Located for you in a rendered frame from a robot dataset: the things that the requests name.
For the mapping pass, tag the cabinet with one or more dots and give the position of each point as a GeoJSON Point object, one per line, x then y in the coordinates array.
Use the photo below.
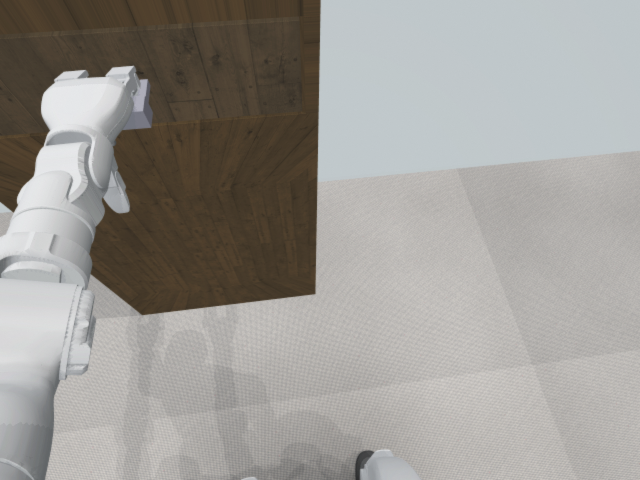
{"type": "Point", "coordinates": [222, 211]}

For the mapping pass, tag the handle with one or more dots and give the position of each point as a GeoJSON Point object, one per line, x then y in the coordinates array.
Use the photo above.
{"type": "Point", "coordinates": [141, 116]}

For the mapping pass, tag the robot right shin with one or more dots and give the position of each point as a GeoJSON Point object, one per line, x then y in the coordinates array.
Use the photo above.
{"type": "Point", "coordinates": [380, 453]}

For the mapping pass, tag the left robot hand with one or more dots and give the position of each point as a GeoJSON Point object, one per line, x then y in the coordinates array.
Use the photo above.
{"type": "Point", "coordinates": [104, 104]}

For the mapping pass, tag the robot right thigh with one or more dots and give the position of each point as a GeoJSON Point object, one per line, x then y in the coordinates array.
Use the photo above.
{"type": "Point", "coordinates": [388, 468]}

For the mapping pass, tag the drawer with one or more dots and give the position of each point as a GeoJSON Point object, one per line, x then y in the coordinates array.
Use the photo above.
{"type": "Point", "coordinates": [197, 71]}

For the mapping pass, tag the robot left upper arm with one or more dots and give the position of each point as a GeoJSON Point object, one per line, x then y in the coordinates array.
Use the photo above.
{"type": "Point", "coordinates": [46, 333]}

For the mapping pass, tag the robot left forearm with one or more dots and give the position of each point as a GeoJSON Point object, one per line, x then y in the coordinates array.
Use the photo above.
{"type": "Point", "coordinates": [53, 227]}

